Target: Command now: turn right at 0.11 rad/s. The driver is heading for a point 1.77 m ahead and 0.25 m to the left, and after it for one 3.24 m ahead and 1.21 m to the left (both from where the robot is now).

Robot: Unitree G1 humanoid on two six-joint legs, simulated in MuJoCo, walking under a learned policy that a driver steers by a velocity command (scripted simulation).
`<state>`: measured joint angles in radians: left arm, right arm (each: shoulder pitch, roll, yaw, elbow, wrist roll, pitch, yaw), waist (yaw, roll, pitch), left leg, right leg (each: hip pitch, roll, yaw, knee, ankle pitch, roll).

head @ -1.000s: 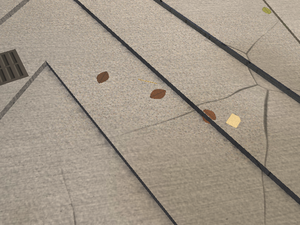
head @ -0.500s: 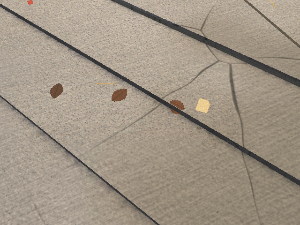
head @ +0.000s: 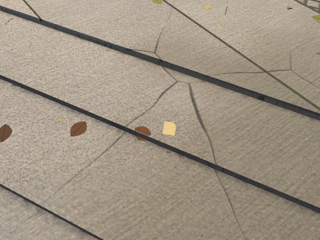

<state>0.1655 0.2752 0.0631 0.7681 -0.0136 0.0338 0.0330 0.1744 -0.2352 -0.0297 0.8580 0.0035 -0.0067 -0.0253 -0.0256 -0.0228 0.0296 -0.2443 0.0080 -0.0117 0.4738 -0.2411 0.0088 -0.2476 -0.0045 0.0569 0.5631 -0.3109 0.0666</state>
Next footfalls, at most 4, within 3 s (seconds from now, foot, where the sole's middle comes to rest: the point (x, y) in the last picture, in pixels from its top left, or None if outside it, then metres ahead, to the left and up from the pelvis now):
0.02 right None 0.02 -0.14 -0.78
0.96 right None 0.40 -0.13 -0.74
1.52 left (127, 186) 0.71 0.13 -0.74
2.04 right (175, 125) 1.02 -0.09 -0.70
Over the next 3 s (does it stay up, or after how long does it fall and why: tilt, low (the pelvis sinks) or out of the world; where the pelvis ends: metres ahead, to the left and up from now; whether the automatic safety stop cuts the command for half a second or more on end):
stays up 1.05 0.02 0.08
